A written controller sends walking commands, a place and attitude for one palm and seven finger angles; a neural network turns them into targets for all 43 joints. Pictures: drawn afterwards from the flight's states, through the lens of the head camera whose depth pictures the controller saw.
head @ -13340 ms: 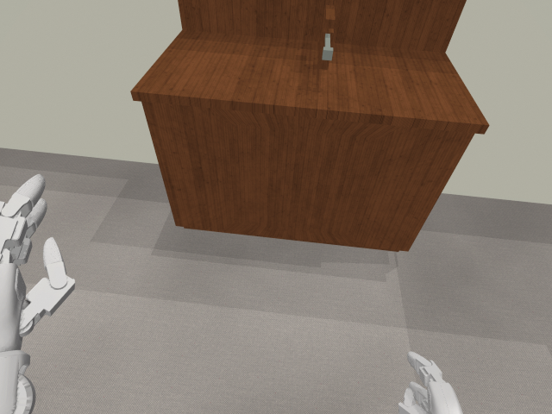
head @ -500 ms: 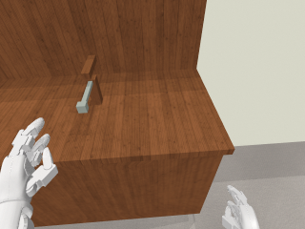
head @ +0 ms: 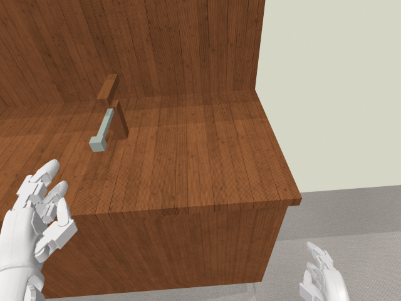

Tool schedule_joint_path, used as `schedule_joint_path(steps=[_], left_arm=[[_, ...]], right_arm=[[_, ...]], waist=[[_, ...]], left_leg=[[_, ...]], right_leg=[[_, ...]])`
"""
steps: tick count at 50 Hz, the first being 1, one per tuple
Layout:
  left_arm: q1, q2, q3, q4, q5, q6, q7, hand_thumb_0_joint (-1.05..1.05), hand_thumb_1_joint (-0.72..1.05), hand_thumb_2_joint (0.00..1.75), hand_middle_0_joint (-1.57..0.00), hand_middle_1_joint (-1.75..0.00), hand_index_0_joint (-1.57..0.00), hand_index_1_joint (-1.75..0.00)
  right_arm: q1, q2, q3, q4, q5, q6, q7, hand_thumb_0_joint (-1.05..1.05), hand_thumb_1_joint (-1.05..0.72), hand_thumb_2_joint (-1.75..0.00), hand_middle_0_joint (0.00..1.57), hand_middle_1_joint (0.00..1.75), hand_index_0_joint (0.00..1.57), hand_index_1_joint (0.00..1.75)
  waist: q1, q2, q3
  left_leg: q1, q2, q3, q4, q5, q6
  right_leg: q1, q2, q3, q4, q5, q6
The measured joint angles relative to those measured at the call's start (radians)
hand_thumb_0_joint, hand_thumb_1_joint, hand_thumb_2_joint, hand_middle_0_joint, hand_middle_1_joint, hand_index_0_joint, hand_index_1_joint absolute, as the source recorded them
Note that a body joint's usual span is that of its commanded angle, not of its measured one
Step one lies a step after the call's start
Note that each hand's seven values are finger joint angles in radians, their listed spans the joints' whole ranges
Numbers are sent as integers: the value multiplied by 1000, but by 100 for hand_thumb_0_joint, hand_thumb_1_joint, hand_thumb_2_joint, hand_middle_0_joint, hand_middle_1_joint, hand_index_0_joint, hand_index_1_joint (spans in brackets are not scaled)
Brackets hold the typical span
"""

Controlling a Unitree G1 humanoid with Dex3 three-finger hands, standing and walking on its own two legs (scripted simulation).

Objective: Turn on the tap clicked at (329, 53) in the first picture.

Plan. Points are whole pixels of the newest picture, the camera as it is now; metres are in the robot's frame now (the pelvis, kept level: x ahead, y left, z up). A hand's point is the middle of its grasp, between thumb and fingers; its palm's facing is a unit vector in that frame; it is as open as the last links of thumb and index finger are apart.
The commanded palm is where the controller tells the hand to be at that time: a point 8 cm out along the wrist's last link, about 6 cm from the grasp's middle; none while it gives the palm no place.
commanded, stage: turn the palm inward beside the body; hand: left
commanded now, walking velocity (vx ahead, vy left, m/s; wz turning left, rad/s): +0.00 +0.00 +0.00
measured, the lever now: (98, 143) +0.41 +0.31 +0.10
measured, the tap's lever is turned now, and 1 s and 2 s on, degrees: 0 0 0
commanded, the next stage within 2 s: reach beside the lever's end, fingers flat in 0.06 s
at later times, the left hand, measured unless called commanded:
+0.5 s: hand (71, 207) +0.21 +0.25 +0.15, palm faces +0.40 -0.91 -0.12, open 7.4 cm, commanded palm +0.18 +0.29 +0.15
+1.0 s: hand (71, 189) +0.25 +0.27 +0.14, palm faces +0.42 -0.90 -0.09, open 7.5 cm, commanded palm +0.23 +0.32 +0.14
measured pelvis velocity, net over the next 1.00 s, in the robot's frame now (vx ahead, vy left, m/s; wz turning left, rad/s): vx -0.01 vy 0.02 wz -0.01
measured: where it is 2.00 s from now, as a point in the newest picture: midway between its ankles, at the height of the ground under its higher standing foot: outside the picture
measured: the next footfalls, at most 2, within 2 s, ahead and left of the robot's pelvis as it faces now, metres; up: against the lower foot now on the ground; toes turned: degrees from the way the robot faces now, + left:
none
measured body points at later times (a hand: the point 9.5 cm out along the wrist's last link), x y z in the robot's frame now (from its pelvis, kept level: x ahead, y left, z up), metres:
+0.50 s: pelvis +0.00 +0.01 +0.00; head -0.01 -0.02 +0.45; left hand +0.19 +0.29 +0.16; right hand +0.20 -0.22 -0.07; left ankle +0.00 +0.15 -0.72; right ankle +0.02 -0.07 -0.72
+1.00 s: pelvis -0.01 +0.02 +0.01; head -0.01 +0.00 +0.46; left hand +0.23 +0.32 +0.14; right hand +0.18 -0.21 -0.08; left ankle +0.00 +0.15 -0.72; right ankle +0.02 -0.07 -0.72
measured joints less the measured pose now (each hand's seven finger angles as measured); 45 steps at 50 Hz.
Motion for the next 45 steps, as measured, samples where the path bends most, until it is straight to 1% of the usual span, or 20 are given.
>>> schedule_joint_path(steps=[7, 14, 22, 28, 37, 45], left_arm=[[5, -5, 6, 6, -6, -23, -11, 2, 89, 90, -20, -30, -21, -31], [-9, -4, 17, 38, -11, -29, -22, 2, 89, 90, -20, -30, -21, -31], [-106, -2, 32, 123, -8, -37, -18, 2, 89, 90, -20, -30, -21, -31], [-180, -3, 21, 177, 5, -31, -13, 2, 90, 90, -20, -30, -20, -30], [-239, -3, 30, 243, 17, -24, 6, 2, 89, 90, -20, -29, -20, -30], [-292, -5, 42, 315, 30, -44, 9, 2, 90, 90, -19, -27, -20, -28]], right_arm=[[6, -1, -4, -2, -1, -6, 1, 1, -90, -90, 20, 30, 20, 30], [8, 1, -6, 0, 1, -1, -1, 1, -90, -90, 20, 30, 20, 30], [0, 5, -2, 16, 0, 1, -9, 1, -90, -90, 20, 30, 20, 30], [-6, 6, 2, 20, -2, 10, -11, 1, -90, -89, 20, 30, 20, 30], [-3, 15, 4, 18, -6, 40, -12, 1, -90, -89, 20, 30, 20, 30], [-6, 12, 4, 27, -8, 56, -16, 1, -90, -89, 20, 30, 20, 30]], waist=[[3, -4, -6], [3, -6, -8], [-2, -11, 12], [-13, -11, 20], [-23, -21, 17], [-24, -25, 26]], left_leg=[[-1, -1, 0, -4, -6, -1], [2, -2, 1, -7, -8, 0], [-2, -9, 0, -11, 2, 6], [-4, -14, 7, -21, 12, 12], [8, -19, 27, -47, 25, 20], [15, -22, 30, -56, 33, 24]], right_leg=[[-4, -1, 0, 4, -11, 0], [-1, -3, 2, 0, -12, 2], [-2, -9, 1, -8, -2, 8], [-5, -14, 8, -19, 11, 15], [-2, -19, 27, -36, 25, 24], [5, -22, 31, -47, 35, 28]])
